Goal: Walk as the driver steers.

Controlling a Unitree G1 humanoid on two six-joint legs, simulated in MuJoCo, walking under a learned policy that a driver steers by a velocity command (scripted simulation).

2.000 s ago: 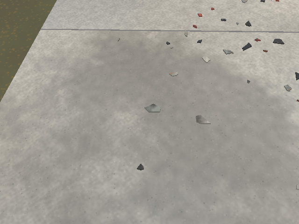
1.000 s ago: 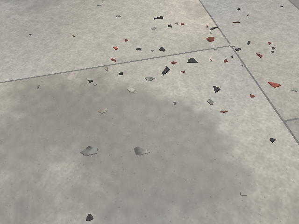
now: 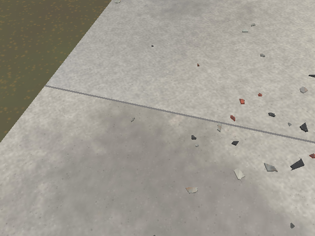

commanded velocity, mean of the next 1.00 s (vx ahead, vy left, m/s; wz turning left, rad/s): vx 0.50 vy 0.00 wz -0.24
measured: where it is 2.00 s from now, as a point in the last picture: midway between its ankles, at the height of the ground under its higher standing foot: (208, 140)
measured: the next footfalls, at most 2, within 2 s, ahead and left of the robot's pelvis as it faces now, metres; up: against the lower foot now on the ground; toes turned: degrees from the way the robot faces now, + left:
left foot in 0.32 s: +0.33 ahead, +0.16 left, +0.00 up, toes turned +2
right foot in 0.88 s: +0.60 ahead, -0.10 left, +0.00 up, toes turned -17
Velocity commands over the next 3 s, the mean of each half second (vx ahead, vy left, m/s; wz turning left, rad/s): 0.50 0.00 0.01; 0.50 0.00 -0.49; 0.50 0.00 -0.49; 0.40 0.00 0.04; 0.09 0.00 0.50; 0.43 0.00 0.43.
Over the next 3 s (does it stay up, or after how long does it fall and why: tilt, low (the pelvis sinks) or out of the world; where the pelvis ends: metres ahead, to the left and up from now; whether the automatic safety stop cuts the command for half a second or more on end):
stays up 1.24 -0.32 0.01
